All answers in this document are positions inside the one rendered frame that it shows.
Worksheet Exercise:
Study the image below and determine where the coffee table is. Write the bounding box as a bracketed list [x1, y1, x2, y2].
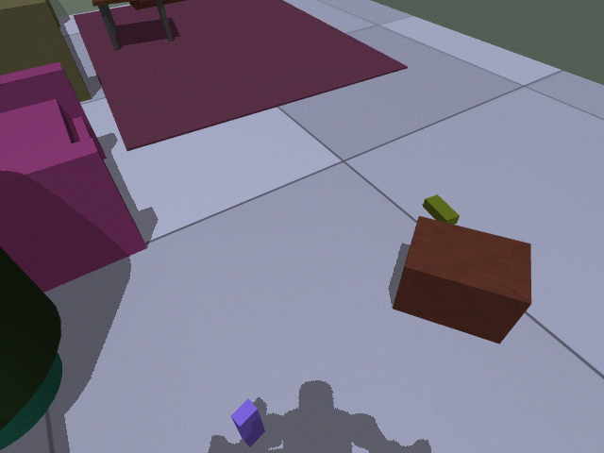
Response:
[92, 0, 173, 51]

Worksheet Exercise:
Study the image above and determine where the armchair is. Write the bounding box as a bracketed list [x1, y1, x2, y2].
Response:
[0, 62, 146, 292]

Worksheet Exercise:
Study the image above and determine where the potted plant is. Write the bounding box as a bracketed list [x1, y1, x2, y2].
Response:
[0, 247, 62, 450]

